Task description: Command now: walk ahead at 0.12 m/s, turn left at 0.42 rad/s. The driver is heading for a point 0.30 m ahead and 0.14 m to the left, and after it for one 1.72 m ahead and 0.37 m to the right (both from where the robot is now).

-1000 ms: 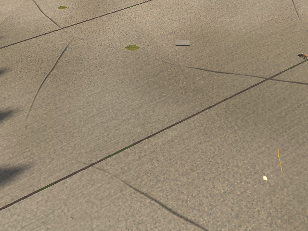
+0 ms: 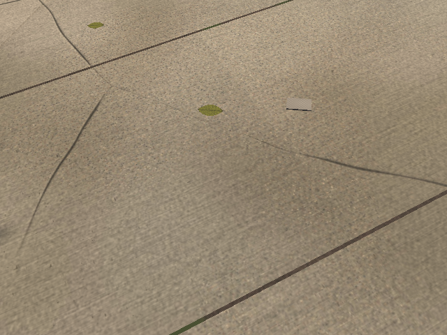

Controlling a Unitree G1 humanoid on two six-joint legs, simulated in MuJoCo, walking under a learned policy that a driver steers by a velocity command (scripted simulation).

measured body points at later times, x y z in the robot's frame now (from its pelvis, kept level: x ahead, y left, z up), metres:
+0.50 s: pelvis +0.02 +0.04 +0.01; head +0.02 +0.08 +0.46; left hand +0.04 +0.33 -0.13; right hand +0.16 -0.20 -0.10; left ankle -0.01 +0.12 -0.74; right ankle +0.08 -0.09 -0.67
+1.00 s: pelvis +0.20 +0.05 +0.01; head +0.22 +0.03 +0.46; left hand +0.15 +0.32 -0.11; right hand +0.38 -0.16 -0.12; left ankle +0.13 +0.17 -0.67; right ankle +0.21 -0.02 -0.74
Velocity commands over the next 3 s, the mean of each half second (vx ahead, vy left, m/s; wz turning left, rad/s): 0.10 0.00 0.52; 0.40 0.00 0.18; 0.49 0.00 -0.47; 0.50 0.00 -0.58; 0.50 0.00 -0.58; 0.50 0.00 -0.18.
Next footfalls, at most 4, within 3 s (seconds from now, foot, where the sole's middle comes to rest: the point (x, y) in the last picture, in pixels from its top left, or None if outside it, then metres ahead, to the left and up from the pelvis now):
0.32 left None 0.03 0.13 -0.77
0.82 right None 0.25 -0.01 -0.77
1.30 left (153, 317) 0.50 0.25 -0.77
1.84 right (221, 230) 0.77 0.05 -0.77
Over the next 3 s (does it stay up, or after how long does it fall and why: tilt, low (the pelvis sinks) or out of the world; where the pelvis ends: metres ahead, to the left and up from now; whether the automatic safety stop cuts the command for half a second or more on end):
stays up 1.19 -0.12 0.00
